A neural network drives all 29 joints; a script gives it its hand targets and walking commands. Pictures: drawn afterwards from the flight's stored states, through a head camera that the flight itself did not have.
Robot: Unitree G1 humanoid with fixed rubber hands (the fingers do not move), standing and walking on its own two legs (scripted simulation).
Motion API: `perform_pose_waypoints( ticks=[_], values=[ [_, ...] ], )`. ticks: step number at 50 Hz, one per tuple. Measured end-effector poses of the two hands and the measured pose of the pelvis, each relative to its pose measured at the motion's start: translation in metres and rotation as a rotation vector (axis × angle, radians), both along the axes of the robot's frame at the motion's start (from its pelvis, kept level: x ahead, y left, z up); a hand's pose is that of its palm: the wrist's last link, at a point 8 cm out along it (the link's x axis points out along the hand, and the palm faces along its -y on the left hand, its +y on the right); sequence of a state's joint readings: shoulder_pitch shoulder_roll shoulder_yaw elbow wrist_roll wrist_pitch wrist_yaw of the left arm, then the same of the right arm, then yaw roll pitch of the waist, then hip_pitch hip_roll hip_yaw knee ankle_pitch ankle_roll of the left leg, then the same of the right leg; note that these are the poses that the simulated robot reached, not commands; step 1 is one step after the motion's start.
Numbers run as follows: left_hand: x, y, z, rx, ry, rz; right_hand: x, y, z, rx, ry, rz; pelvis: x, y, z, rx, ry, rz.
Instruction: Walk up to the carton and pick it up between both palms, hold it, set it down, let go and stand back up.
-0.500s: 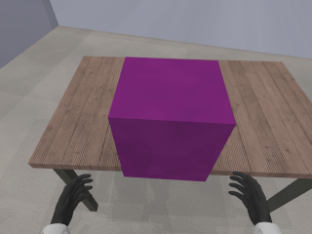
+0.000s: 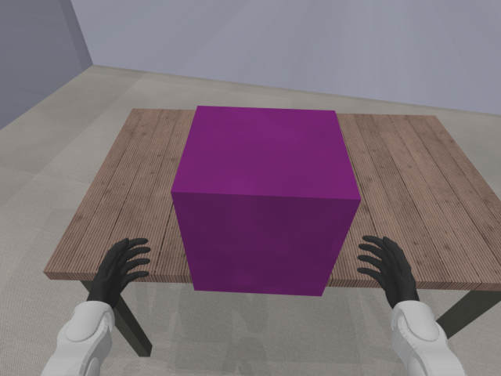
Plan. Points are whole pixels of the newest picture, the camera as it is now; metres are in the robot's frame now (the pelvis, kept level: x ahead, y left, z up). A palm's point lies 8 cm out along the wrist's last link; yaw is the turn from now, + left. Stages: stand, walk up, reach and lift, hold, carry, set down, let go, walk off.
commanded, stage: reach and lift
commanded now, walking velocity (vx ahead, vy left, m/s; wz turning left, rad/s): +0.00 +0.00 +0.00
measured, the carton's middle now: (261, 204) +0.43 -0.01 +0.04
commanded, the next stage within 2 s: none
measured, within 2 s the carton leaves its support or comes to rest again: neither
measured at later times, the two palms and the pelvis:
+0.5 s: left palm (102, 235) +0.32 +0.24 +0.10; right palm (399, 240) +0.31 -0.21 +0.09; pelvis +0.00 +0.01 +0.00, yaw +0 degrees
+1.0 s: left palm (102, 181) +0.38 +0.24 +0.15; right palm (401, 188) +0.37 -0.22 +0.15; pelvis -0.02 +0.00 +0.00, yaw +1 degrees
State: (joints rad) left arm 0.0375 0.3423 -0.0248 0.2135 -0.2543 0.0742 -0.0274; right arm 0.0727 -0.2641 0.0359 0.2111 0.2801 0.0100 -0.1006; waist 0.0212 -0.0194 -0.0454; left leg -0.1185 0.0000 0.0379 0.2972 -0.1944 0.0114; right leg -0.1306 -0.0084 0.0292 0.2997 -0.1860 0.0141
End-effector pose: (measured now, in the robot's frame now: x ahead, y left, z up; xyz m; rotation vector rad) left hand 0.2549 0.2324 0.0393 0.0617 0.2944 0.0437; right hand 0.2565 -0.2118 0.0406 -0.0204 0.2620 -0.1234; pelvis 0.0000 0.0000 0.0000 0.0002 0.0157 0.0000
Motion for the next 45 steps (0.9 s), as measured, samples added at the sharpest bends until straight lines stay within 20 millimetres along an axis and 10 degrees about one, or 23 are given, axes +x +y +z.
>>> perform_pose_waypoints(
  ticks=[45],
  values=[
    [0.110, 0.013, 0.106, -0.045, 0.040, 0.046, 0.104, -0.006, 0.096, -0.007, 0.036, -0.010, -0.019, 0.002, 0.002, -0.004, 0.071, 0.013]
  ],
)
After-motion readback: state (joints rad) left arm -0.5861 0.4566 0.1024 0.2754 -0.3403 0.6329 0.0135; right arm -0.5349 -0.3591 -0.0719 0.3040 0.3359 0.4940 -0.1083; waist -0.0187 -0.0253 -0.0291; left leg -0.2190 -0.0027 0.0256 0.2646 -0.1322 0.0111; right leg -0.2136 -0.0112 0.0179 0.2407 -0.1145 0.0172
